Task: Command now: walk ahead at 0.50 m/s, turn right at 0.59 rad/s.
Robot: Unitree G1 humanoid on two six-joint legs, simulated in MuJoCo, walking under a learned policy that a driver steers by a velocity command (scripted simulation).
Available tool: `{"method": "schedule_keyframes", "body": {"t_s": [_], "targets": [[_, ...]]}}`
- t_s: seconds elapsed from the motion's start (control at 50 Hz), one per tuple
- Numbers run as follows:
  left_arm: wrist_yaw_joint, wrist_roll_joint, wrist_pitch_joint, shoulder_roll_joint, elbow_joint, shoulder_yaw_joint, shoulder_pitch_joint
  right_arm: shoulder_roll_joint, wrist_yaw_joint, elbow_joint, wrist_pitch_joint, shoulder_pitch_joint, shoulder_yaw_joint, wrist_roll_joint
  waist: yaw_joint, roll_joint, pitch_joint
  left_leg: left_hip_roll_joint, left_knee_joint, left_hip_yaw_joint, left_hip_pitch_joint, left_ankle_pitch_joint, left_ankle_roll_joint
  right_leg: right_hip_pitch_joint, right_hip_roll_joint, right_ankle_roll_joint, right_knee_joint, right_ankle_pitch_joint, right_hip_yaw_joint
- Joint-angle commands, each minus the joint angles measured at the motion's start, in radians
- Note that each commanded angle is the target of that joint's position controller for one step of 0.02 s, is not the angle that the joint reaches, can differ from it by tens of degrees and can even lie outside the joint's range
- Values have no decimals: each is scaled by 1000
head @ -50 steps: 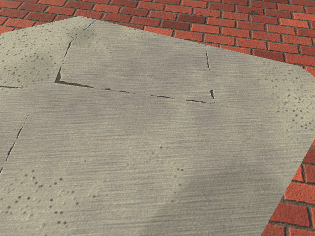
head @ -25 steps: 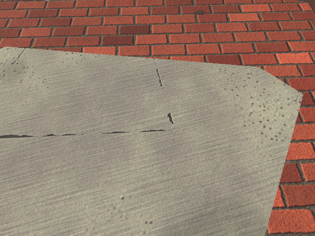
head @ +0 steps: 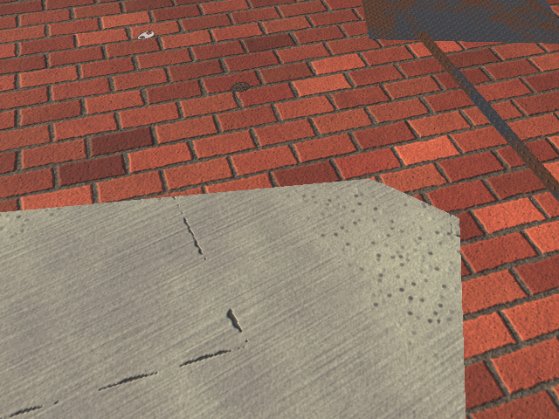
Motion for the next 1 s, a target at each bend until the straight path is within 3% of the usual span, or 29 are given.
{"method": "schedule_keyframes", "body": {"t_s": [0.02,0.06,0.16,0.24,0.3,0.34,0.36,0.38,0.4,0.42,0.44,0.46,0.48,0.5,0.56,0.62,0.7,0.74,0.76,0.78,0.8,0.82,0.84,0.86,0.88,0.92,1.0], "targets": [[-7,-2,-6,91,-109,31,-46,-100,-5,-21,2,66,-24,-7,-41,160,-13,279,-276,-298,261,-7,140,-291,-134,4,13,88,31],[-11,-5,6,56,-127,24,-56,-116,-4,-8,-6,74,-31,2,-33,150,-4,280,-315,-218,239,70,158,-297,-148,11,-32,117,14],[-26,0,8,37,-171,14,-142,-165,-11,10,-2,88,-48,4,-44,111,6,274,-342,-38,277,237,158,-325,-154,26,-250,331,-11],[-46,20,-15,-12,-209,-9,-270,-178,-11,49,21,156,-39,23,-79,98,30,233,-285,43,246,489,142,-155,-83,12,-517,434,-106],[-55,25,-27,33,-218,5,-280,-219,-7,72,40,176,-44,46,-54,141,8,254,-179,-5,333,595,121,-82,-42,-18,-635,380,-113],[-43,42,-32,101,-161,35,-113,-212,-9,78,43,158,-39,51,48,135,-86,203,13,5,310,657,66,183,-8,-61,-772,547,-128],[-28,61,-30,178,-139,54,-14,-162,-8,62,34,177,-20,26,74,75,-195,142,197,33,162,412,13,436,-138,-103,-692,964,-33],[-13,93,-18,220,-148,48,21,-53,4,55,26,294,21,0,38,-170,-370,26,575,22,-171,-386,-64,795,-469,-293,-609,1366,291],[-17,71,-5,175,-155,36,33,-111,5,90,31,339,10,28,63,-168,-525,29,728,-143,-180,-592,-73,785,-511,-345,-629,1312,354],[-20,51,2,151,-155,31,-13,-182,4,62,42,245,-14,57,73,-120,-418,60,772,-135,-256,-559,-74,690,-443,-311,-670,1175,247],[-18,37,2,123,-147,23,-76,-165,-6,45,56,185,-13,55,46,-80,-308,90,739,-105,-306,-497,-76,582,-392,-266,-709,1011,177],[-17,33,0,89,-140,12,-130,-151,-18,50,78,172,-15,39,17,-57,-216,113,695,-93,-287,-442,-87,442,-360,-240,-763,870,124],[-16,39,-1,76,-136,10,-184,-141,-28,56,106,194,-19,32,-25,-74,-167,126,661,-87,-201,-397,-98,293,-338,-223,-820,763,71],[-14,50,-1,88,-134,16,-226,-123,-37,54,128,217,-19,29,-53,-89,-139,111,646,-59,-129,-352,-108,180,-329,-222,-870,683,32],[-1,57,-4,104,-124,26,-286,-104,-47,27,160,215,-24,20,-77,-103,-115,112,561,-34,-67,-252,-100,74,-334,-223,-930,520,-51],[17,47,5,115,-102,32,-293,-107,-33,-15,167,141,-24,16,-56,-99,-114,122,433,-23,-34,-150,-71,82,-345,-207,-946,391,-96],[25,24,26,140,-70,40,-285,-130,-9,-54,174,106,-36,14,-53,-93,-105,105,287,13,19,-143,-28,138,-372,-165,-896,320,-121],[25,5,38,131,-51,39,-282,-132,-1,-41,171,153,-46,7,-77,-57,-98,58,122,52,118,-65,18,126,-332,-101,-796,226,-164],[24,5,47,98,-27,34,-237,-163,-5,-38,168,179,-58,-1,-74,32,-62,65,3,-12,160,23,57,76,-274,-35,-663,129,-215],[19,38,53,45,-34,21,-198,-278,-25,-65,163,178,-82,-2,-29,338,-22,294,-126,-351,229,322,153,-126,-133,75,-345,-105,-322],[27,47,52,67,-84,25,-283,-332,-19,-100,145,164,-83,-26,-56,380,-21,408,-187,-564,196,363,322,-284,-15,101,-126,-282,-166],[32,36,53,100,-90,35,-329,-303,-8,-102,122,161,-78,-37,-77,270,-48,377,-209,-527,182,258,321,-304,-27,81,-33,-232,-72],[37,26,54,110,-82,43,-317,-281,-9,-108,105,118,-74,-21,-47,218,-42,324,-200,-455,189,190,263,-315,-45,62,-24,-130,-42],[45,31,57,113,-55,49,-289,-242,-16,-119,104,65,-65,1,-22,165,-52,285,-185,-401,193,146,207,-311,-61,60,-37,-53,-29],[50,38,58,122,-48,54,-280,-216,-24,-129,107,34,-55,15,-11,181,-56,268,-177,-372,177,172,187,-289,-63,65,-45,-5,-25],[46,35,51,108,-43,54,-264,-193,-37,-139,111,45,-45,10,-3,171,-100,237,-164,-342,194,249,183,-243,-41,75,-37,58,-23],[41,27,38,72,-50,40,-291,-211,-53,-147,117,88,-54,19,-28,162,-118,221,-144,-361,279,257,190,-245,-24,99,-219,97,-4]]}}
